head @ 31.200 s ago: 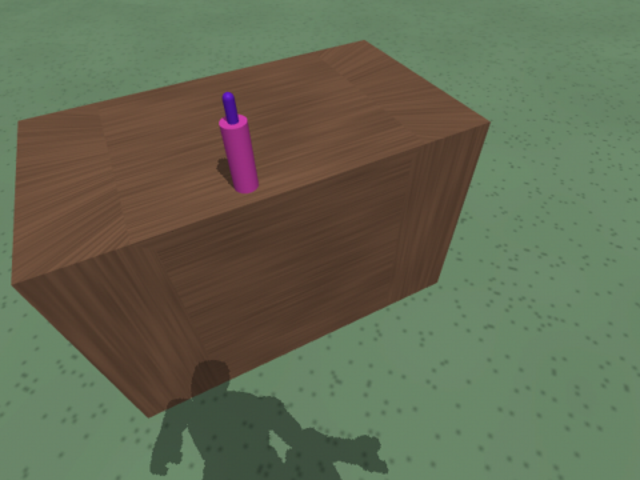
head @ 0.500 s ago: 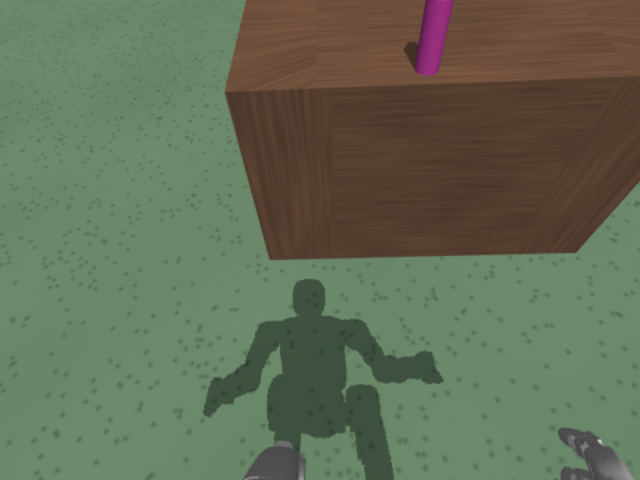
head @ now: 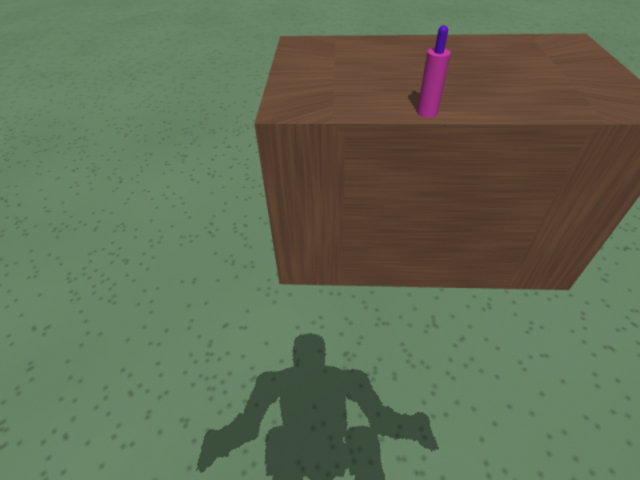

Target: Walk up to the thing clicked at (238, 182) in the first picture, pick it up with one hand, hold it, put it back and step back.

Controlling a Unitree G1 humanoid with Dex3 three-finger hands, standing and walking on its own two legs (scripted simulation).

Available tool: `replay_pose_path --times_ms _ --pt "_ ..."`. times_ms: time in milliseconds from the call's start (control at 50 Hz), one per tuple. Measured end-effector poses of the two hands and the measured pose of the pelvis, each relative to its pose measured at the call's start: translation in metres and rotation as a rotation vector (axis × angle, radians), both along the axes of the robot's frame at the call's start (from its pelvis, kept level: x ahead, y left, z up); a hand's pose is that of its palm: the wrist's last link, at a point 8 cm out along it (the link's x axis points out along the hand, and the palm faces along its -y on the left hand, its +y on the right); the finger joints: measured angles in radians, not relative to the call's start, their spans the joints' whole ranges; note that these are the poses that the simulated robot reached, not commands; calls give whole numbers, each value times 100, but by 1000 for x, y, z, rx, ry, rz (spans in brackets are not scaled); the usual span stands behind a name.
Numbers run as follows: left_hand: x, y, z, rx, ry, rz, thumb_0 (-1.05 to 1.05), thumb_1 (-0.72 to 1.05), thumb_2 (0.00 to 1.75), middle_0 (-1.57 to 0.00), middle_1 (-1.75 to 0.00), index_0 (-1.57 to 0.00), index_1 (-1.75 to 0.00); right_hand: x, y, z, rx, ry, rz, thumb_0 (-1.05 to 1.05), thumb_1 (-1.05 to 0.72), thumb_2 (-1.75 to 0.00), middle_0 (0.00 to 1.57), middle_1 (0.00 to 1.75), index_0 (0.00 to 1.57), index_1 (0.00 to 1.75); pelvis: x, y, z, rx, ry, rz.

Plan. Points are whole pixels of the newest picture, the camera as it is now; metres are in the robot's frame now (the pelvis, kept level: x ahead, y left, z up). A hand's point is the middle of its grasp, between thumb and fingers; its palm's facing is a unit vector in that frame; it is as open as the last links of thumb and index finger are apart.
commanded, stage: step back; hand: right
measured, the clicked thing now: (435, 72) +1.03 -0.25 +0.04
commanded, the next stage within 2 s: stand in 0.62 s
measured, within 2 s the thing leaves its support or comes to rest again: neither
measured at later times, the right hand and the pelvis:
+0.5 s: hand out of the picture +0.14 -0.24 -0.15, palm faces -0.01 +0.94 -0.34, open 7.4 cm; pelvis +0.04 +0.00 +0.01, yaw +1 degrees
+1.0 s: hand out of the picture +0.13 -0.26 -0.14, palm faces -0.03 +0.94 -0.33, open 7.4 cm; pelvis +0.03 -0.01 +0.02, yaw +1 degrees
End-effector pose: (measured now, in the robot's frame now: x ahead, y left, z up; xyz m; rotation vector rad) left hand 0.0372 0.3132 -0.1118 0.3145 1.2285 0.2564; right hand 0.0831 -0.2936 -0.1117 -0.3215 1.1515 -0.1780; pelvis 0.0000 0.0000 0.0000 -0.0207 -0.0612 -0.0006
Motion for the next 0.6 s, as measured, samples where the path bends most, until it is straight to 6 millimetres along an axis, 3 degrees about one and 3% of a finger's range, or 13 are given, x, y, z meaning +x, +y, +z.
replay_pose_path --times_ms 120,260,480,600 --pt "1 -2 -1 -19 -11 15 0 90 90 -21 -30 -20 -31 0 -4 1 -24 20 9 1 -90 -90 20 30 21 30 2 8 0 11 12 24" --pt "30 0 -3 -41 -12 0 0 90 90 -21 -30 -20 -30 -1 5 5 -17 61 -6 1 -90 -90 20 30 20 30 17 10 5 18 25 10" --pt "88 -4 7 -11 -85 -23 0 90 90 -21 -30 -20 -30 41 6 3 2 16 -17 1 -90 -90 20 30 21 30 36 4 7 15 28 19" --pt "107 -8 12 -5 -120 -30 0 90 90 -21 -30 -20 -30 59 4 3 3 -14 -7 1 -90 -90 20 30 21 30 40 2 6 20 24 23"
